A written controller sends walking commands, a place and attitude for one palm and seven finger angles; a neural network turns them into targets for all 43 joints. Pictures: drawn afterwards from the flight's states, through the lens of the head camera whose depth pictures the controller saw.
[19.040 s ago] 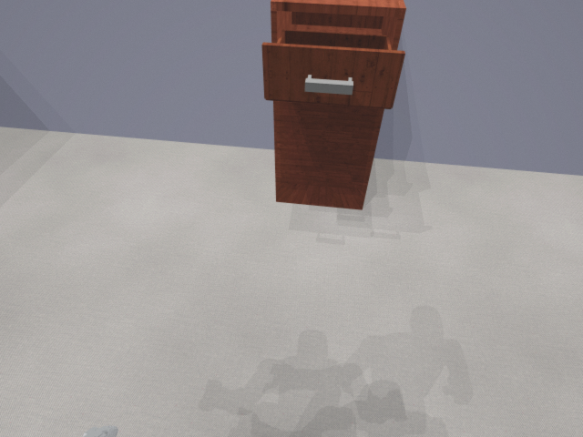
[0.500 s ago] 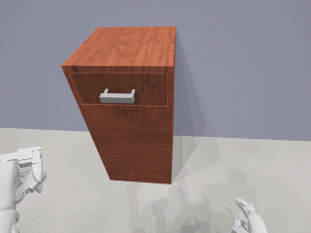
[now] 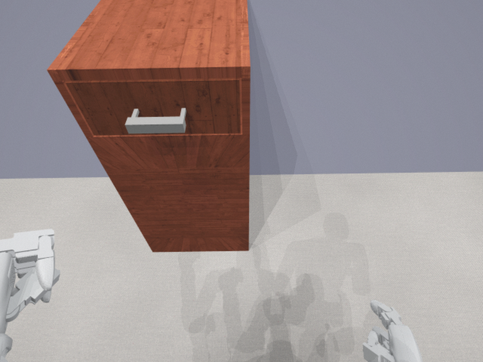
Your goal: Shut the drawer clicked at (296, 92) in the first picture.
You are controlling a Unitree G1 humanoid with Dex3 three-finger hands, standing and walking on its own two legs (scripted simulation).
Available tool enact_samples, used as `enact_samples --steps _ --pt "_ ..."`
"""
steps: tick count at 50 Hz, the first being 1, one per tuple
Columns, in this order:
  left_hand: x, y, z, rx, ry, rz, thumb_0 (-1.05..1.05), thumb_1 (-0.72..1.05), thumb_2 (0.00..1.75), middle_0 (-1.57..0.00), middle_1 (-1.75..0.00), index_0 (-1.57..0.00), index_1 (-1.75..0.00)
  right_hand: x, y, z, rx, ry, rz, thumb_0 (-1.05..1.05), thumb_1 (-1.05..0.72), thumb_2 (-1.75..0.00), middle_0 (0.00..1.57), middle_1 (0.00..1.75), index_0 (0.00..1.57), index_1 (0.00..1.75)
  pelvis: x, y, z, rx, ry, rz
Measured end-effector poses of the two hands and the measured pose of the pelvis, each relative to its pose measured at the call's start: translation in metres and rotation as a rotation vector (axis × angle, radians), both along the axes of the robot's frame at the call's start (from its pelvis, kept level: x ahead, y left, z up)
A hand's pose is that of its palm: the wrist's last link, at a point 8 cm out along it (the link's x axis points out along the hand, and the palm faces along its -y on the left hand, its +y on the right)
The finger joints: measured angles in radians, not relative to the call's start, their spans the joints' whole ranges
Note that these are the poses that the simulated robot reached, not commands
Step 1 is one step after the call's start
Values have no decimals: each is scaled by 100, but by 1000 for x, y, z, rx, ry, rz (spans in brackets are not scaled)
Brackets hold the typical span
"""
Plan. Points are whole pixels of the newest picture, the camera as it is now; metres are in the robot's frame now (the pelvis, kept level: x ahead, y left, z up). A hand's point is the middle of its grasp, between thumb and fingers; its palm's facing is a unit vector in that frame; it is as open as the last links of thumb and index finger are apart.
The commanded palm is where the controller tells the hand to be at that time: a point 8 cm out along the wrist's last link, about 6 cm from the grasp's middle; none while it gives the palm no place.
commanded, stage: step back with the hand held close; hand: left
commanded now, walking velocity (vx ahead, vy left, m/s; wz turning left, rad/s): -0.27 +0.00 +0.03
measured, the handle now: (158, 118) +0.62 +0.24 +0.02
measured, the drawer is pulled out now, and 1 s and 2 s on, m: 0.00 0.00 0.00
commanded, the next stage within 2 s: stop stepping back and stand still in 1.06 s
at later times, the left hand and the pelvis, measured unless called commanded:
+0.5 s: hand out of the picture +0.11 +0.25 +0.15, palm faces +0.41 -0.81 -0.41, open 3.2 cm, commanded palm +0.05 +0.29 +0.17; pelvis -0.07 +0.01 -0.02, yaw +1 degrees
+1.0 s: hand out of the picture +0.03 +0.25 +0.16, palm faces +0.33 -0.80 -0.50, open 3.2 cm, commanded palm -0.03 +0.30 +0.17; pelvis -0.15 +0.01 -0.02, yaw +2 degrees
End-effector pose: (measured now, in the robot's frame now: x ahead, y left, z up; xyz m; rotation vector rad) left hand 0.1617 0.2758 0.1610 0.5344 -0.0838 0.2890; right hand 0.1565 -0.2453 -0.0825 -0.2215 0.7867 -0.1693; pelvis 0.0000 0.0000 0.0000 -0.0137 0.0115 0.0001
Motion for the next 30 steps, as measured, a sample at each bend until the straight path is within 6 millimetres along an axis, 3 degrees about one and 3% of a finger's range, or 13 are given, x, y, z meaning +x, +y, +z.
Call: enact_samples --steps 11,17,24,30 --pt "-39 16 18 74 -116 -2 1 89 90 -140 -160 -141 -160 -9 23 9 -5 -79 32 1 -90 -90 21 30 20 30 -27 10 -8 11 -16 13" --pt "-69 16 13 56 -155 53 1 89 90 -140 -160 -141 -160 -17 32 8 19 -129 75 1 -90 -90 21 30 21 30 -46 6 -14 6 -27 23" --pt "-89 11 3 -4 -193 38 1 89 90 -140 -160 -141 -160 -48 25 6 -30 -98 89 1 -90 -90 21 30 21 30 -69 6 -16 -14 -19 24" --pt "-97 18 10 52 -225 3 1 89 90 -140 -160 -141 -160 -82 18 5 -65 -62 46 1 -90 -90 21 30 21 30 -84 10 -16 -36 -17 56"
